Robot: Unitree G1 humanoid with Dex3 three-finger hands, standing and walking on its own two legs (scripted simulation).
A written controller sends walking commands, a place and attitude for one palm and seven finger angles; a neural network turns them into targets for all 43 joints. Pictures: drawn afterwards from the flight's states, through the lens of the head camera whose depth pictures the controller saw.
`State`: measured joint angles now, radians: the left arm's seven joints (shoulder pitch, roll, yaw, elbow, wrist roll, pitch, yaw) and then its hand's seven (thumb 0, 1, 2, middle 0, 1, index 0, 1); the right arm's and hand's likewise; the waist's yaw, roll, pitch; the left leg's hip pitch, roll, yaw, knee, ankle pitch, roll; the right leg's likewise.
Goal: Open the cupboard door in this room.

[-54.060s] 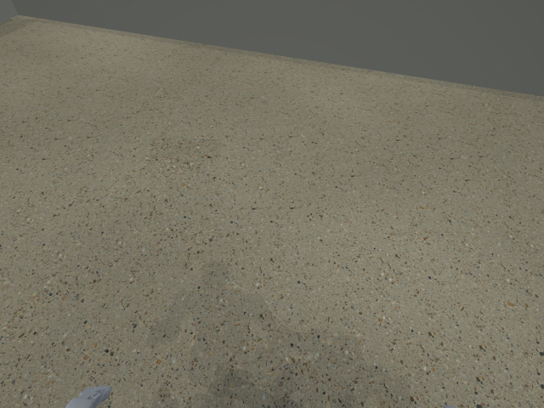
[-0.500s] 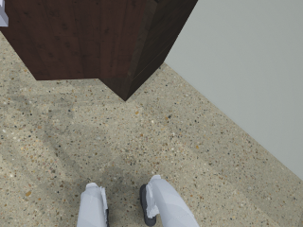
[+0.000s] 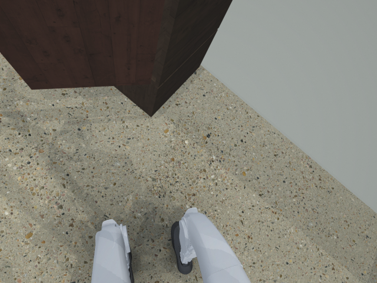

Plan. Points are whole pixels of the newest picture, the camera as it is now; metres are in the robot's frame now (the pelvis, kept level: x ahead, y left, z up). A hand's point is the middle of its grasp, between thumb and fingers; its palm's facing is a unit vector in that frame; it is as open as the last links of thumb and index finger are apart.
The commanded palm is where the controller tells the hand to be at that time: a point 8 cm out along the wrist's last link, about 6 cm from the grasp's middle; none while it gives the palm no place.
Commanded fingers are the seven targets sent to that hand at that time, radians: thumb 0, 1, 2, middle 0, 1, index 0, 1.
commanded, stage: move the hooked fingers beside the handle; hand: left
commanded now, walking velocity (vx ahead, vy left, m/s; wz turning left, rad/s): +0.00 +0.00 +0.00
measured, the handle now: out of the picture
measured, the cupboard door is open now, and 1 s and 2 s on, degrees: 49 49 49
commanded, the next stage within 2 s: slide the fingers in behind the handle in 0.68 s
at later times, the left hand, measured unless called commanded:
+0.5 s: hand out of the picture +0.57 +0.34 +0.10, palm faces +0.03 -1.00 -0.02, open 14.0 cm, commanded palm +0.58 +0.35 +0.09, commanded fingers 0.00 -0.50 0.30 -0.30 -1.20 -0.30 -1.20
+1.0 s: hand out of the picture +0.56 +0.33 +0.10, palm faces +0.03 -1.00 -0.02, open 14.0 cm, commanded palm +0.57 +0.34 +0.09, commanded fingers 0.00 -0.50 0.30 -0.30 -1.20 -0.30 -1.20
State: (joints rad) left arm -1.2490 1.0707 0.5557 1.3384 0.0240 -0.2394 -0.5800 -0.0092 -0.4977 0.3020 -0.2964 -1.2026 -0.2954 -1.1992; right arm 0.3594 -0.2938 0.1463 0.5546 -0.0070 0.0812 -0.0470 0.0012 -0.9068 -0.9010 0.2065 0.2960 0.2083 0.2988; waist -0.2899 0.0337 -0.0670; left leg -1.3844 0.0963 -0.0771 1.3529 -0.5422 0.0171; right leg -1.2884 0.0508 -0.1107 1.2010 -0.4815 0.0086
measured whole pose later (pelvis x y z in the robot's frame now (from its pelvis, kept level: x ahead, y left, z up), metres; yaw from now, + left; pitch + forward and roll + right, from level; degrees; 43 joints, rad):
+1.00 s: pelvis +0.01 +0.01 +0.01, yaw +0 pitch +32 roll -9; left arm -1.20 1.01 0.54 1.28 -0.01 -0.23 -0.56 -0.01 -0.50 0.30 -0.30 -1.20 -0.29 -1.20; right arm 0.40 -0.27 0.13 0.56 -0.02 0.09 -0.02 0.00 -0.91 -0.90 0.21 0.30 0.21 0.30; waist -0.28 0.04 -0.08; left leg -1.32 0.09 -0.07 1.29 -0.54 0.02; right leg -1.22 0.05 -0.11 1.13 -0.47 0.02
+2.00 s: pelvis +0.01 +0.00 +0.02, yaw +1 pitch +30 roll -7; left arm -1.16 0.83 0.50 1.27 -0.01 -0.28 -0.39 -0.01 -0.50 0.30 -0.30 -1.20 -0.30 -1.20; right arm 0.40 -0.27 0.10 0.60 -0.03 0.06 0.00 0.00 -0.91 -0.90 0.21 0.30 0.21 0.30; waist -0.27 0.05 -0.09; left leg -1.28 0.09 -0.05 1.27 -0.53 0.01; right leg -1.20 0.04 -0.09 1.14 -0.47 0.01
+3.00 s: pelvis +0.01 +0.00 +0.02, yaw +1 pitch +30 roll -7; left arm -1.17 0.83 0.49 1.29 -0.02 -0.30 -0.39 0.00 0.48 0.72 -0.37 -1.31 -0.36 -1.30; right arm 0.40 -0.27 0.10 0.61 -0.03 0.05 -0.01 0.00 -0.91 -0.90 0.21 0.30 0.21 0.30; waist -0.27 0.05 -0.09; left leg -1.28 0.08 -0.05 1.27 -0.53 0.02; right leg -1.20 0.04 -0.09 1.14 -0.48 0.01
